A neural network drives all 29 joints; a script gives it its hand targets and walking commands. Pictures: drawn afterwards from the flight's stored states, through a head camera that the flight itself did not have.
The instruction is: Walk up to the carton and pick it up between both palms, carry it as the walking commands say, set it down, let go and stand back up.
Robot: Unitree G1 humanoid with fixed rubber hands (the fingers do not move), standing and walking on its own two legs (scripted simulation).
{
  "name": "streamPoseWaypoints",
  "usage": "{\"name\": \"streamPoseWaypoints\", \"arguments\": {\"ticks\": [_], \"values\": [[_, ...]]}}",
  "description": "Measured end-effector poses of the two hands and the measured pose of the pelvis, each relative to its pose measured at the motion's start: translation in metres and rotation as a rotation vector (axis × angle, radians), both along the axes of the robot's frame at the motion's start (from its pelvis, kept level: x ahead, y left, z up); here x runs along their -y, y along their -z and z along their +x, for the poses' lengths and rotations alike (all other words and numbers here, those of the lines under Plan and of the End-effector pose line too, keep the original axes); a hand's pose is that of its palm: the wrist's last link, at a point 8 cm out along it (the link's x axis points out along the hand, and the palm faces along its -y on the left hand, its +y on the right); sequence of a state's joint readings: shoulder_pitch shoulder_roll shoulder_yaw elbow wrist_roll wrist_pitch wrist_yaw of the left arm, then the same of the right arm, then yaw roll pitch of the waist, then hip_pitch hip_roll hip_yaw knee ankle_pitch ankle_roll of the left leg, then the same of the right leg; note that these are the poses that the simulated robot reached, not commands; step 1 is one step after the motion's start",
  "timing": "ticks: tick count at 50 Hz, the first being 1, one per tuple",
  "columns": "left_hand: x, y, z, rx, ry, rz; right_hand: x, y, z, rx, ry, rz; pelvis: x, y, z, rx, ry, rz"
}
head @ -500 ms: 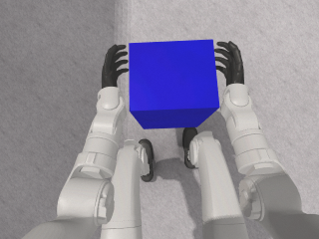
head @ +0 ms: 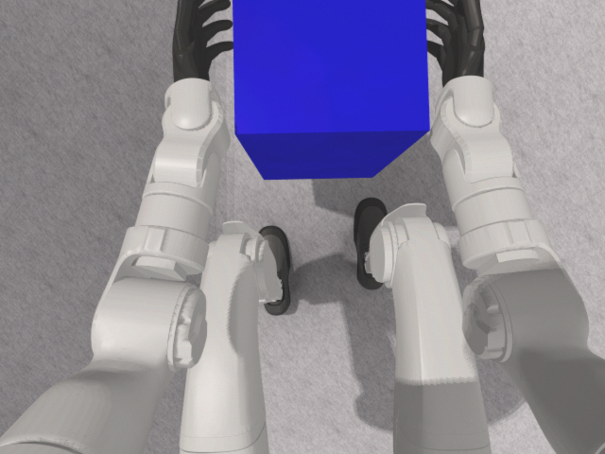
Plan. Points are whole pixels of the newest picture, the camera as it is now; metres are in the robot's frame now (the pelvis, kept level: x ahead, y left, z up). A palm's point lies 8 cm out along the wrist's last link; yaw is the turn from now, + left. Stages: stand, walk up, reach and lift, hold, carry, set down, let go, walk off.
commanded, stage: set down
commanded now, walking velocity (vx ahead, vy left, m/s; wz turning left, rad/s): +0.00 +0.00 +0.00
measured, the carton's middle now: (322, 104) +0.46 -0.03 -0.27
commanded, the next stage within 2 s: none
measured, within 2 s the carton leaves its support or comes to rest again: neither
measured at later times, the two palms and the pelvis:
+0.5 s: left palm (210, 55) +0.53 +0.11 -0.22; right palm (437, 44) +0.51 -0.18 -0.23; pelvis -0.03 +0.00 -0.08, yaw +1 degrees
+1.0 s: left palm (217, 56) +0.54 +0.11 -0.27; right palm (427, 39) +0.53 -0.18 -0.28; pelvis -0.03 +0.00 -0.12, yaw +2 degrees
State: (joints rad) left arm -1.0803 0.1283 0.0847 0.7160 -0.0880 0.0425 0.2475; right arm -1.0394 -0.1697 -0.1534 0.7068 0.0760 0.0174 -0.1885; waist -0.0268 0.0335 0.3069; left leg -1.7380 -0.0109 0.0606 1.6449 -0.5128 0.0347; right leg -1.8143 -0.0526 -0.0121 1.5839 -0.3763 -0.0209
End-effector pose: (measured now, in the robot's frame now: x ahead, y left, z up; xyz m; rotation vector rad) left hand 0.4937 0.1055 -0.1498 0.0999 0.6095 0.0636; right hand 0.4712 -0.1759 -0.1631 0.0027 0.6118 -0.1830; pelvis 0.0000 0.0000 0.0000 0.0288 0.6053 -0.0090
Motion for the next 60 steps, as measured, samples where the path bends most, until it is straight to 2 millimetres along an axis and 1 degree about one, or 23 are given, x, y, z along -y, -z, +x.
{"name": "streamPoseWaypoints", "arguments": {"ticks": [5, 7, 9, 11, 14, 19, 23, 27, 33, 36, 42, 53, 60], "values": [[0.002, 0.024, 0.007, 0.007, -0.007, -0.013, 0.001, 0.027, 0.006, 0.009, 0.002, 0.011, 0.000, 0.016, -0.011, 0.065, -0.001, -0.002], [0.002, 0.037, 0.007, 0.007, -0.018, -0.021, 0.001, 0.040, 0.007, 0.010, 0.007, 0.025, 0.001, 0.022, -0.018, 0.115, -0.002, -0.003], [0.001, 0.046, 0.006, -0.009, -0.025, -0.025, 0.001, 0.050, 0.005, -0.006, 0.011, 0.038, 0.001, 0.032, -0.020, 0.111, -0.003, -0.003], [0.001, 0.052, 0.004, -0.024, -0.026, -0.022, 0.000, 0.056, 0.004, -0.020, 0.011, 0.043, 0.001, 0.039, -0.023, 0.114, -0.004, -0.003], [0.001, 0.055, 0.005, -0.032, -0.026, -0.016, 0.001, 0.056, 0.008, -0.027, 0.005, 0.041, 0.001, 0.049, -0.027, 0.127, -0.006, -0.003], [0.002, 0.057, 0.018, -0.051, -0.036, -0.025, 0.001, 0.058, 0.022, -0.046, -0.010, 0.030, 0.001, 0.063, -0.032, 0.142, -0.017, -0.010], [0.001, 0.066, 0.028, -0.058, -0.054, -0.044, 0.000, 0.064, 0.036, -0.053, -0.028, 0.018, 0.003, 0.074, -0.032, 0.131, -0.023, -0.011], [0.000, 0.084, 0.033, -0.068, -0.054, -0.034, 0.000, 0.081, 0.045, -0.064, -0.043, 0.016, 0.005, 0.086, -0.030, 0.108, -0.030, -0.008], [-0.001, 0.116, 0.032, -0.112, -0.056, -0.027, -0.001, 0.113, 0.045, -0.110, -0.050, 0.024, 0.006, 0.103, -0.026, 0.088, -0.037, -0.006], [-0.001, 0.117, 0.037, -0.107, -0.053, -0.028, 0.000, 0.113, 0.050, -0.119, -0.063, 0.030, 0.006, 0.110, -0.025, 0.092, -0.039, -0.007], [0.003, 0.117, 0.041, -0.088, -0.034, -0.048, 0.004, 0.111, 0.053, -0.107, -0.057, 0.010, 0.004, 0.117, -0.026, 0.099, -0.042, -0.013], [-0.004, 0.126, 0.044, -0.085, -0.051, -0.063, 0.002, 0.114, 0.060, -0.101, -0.111, 0.034, 0.002, 0.121, -0.025, 0.085, -0.044, -0.017], [-0.006, 0.131, 0.049, -0.066, -0.037, -0.097, 0.003, 0.117, 0.066, -0.093, -0.124, 0.041, 0.002, 0.126, -0.024, 0.070, -0.045, -0.019]]}}
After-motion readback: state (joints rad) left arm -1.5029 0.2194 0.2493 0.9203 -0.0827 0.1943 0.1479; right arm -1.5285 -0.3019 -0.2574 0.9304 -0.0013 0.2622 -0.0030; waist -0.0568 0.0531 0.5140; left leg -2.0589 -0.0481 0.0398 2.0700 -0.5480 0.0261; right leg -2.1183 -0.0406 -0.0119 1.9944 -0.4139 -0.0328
